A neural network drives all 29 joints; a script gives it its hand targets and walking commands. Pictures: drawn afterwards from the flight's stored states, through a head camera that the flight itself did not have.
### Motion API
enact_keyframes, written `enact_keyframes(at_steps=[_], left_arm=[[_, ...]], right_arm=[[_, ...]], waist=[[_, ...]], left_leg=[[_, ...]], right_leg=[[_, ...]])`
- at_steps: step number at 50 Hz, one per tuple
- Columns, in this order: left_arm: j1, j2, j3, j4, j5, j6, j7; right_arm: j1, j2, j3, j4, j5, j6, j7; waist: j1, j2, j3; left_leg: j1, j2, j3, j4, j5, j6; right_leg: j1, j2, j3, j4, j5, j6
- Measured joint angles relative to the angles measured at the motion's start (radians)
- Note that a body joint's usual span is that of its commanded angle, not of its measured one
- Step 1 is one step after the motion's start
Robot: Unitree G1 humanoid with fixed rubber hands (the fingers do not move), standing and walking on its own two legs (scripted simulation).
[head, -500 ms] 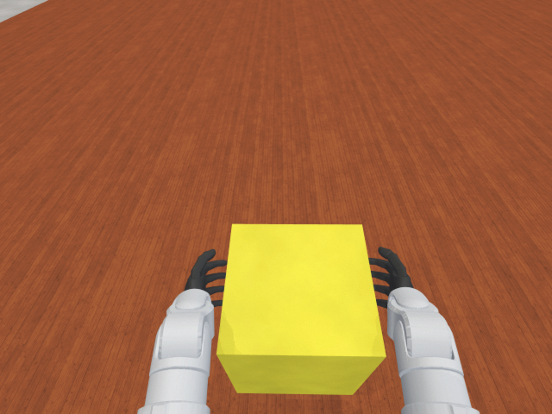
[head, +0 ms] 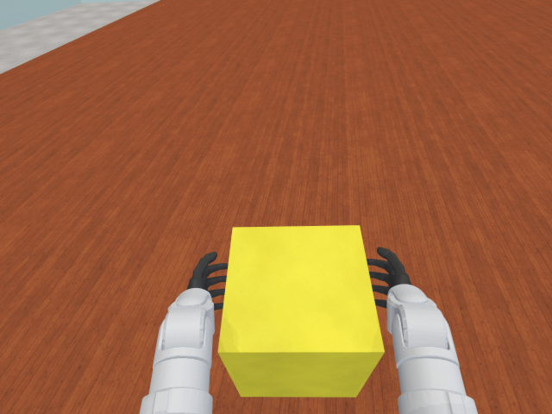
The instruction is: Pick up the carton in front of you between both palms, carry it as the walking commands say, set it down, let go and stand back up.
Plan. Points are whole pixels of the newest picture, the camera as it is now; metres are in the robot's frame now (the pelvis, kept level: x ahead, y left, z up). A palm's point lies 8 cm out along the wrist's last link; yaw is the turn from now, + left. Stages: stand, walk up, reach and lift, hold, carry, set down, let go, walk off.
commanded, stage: hold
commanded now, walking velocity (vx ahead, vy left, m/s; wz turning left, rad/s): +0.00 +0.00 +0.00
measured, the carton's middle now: (296, 315) +0.32 +0.00 -0.05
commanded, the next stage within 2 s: set down in 0.12 s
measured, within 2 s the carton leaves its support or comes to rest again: neither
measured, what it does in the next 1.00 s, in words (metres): lowers itself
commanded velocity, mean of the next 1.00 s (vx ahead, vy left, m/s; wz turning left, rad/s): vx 0.00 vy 0.00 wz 0.00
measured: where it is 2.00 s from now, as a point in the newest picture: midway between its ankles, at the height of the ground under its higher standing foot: outside the picture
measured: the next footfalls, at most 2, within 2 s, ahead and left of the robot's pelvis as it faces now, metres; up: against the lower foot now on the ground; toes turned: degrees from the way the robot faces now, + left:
none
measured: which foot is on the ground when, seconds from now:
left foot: down 0.00-1.00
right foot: down 0.00-1.00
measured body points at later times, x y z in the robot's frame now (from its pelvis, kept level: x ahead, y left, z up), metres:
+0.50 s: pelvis +0.00 -0.01 -0.01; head +0.03 -0.02 +0.43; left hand +0.36 +0.14 -0.01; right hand +0.35 -0.16 -0.01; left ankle +0.01 +0.13 -0.74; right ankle +0.06 -0.11 -0.74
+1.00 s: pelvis -0.03 +0.02 -0.12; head +0.20 +0.01 +0.27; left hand +0.42 +0.14 -0.20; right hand +0.39 -0.15 -0.20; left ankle +0.01 +0.13 -0.74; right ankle +0.06 -0.11 -0.74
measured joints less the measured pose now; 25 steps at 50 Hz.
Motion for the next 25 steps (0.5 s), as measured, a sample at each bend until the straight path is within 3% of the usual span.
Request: enact_keyframes(at_steps=[14, 25], left_arm=[[-0.064, -0.019, 0.082, 0.074, 0.051, -0.028, -0.020], [-0.260, -0.040, 0.271, 0.259, 0.193, -0.217, -0.025]], right_arm=[[-0.066, 0.020, -0.068, 0.071, -0.024, -0.022, -0.001], [-0.255, 0.076, -0.275, 0.243, -0.154, -0.217, -0.018]], waist=[[0.000, 0.005, -0.006], [-0.018, 0.007, 0.038]], left_leg=[[-0.011, 0.001, -0.047, 0.026, -0.022, 0.002], [-0.254, -0.015, -0.053, 0.197, -0.081, -0.006]], right_leg=[[-0.006, 0.025, 0.001, 0.023, -0.021, -0.018], [-0.239, 0.034, 0.021, 0.164, -0.063, -0.009]])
